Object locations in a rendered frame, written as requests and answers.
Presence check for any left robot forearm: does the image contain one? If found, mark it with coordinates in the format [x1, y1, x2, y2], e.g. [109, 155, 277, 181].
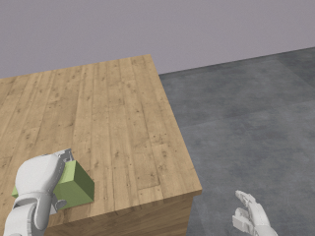
[3, 192, 52, 236]

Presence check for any table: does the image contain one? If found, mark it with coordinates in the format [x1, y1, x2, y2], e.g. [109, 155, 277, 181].
[0, 54, 203, 236]

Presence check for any right robot forearm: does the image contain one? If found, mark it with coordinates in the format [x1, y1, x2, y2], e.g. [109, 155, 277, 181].
[252, 224, 278, 236]

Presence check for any robot right hand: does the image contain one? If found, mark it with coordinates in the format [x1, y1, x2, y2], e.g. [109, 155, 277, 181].
[232, 190, 271, 236]

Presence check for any sponge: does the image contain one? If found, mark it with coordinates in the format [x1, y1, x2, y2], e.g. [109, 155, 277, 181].
[11, 160, 95, 210]

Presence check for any robot left hand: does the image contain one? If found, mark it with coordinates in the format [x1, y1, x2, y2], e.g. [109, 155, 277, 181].
[15, 148, 75, 215]

